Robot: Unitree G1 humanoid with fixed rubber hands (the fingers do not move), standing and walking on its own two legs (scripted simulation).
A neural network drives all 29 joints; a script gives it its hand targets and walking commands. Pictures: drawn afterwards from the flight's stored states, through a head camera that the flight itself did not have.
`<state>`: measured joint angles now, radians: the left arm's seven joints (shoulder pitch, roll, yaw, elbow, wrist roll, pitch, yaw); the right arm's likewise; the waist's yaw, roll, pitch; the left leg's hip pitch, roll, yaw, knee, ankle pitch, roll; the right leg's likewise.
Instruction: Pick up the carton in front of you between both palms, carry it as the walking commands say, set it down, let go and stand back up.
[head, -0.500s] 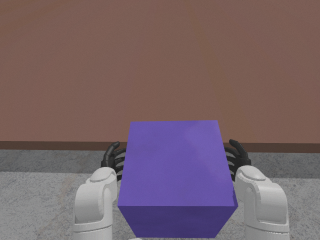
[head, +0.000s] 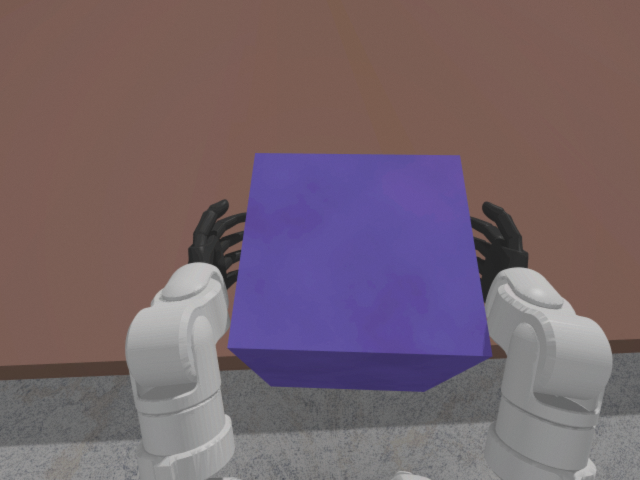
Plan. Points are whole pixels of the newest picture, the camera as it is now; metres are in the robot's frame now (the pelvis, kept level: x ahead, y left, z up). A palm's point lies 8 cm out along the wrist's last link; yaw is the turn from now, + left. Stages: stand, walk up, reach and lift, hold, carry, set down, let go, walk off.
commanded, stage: carry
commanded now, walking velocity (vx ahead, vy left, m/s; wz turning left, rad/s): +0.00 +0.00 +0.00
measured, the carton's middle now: (351, 288) +0.33 -0.01 +0.06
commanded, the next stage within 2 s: none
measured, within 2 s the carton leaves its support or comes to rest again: neither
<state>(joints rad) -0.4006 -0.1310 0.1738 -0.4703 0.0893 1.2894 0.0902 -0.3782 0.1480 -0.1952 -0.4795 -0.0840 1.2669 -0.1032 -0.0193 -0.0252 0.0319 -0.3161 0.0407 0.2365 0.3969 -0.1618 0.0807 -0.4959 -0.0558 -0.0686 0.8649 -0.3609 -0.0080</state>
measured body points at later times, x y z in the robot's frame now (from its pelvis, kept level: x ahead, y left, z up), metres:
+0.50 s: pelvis +0.13 -0.02 -0.01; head +0.20 -0.02 +0.44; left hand +0.52 +0.14 +0.11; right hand +0.54 -0.16 +0.11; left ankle +0.03 +0.07 -0.74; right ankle +0.15 -0.12 -0.74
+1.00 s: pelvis +0.16 +0.00 -0.01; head +0.21 +0.01 +0.44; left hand +0.52 +0.17 +0.10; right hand +0.54 -0.13 +0.10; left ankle +0.09 +0.09 -0.74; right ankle +0.16 -0.11 -0.74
